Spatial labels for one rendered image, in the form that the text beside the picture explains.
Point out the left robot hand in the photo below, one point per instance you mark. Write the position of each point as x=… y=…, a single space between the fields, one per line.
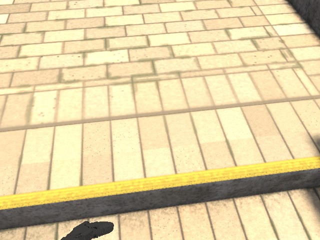
x=88 y=231

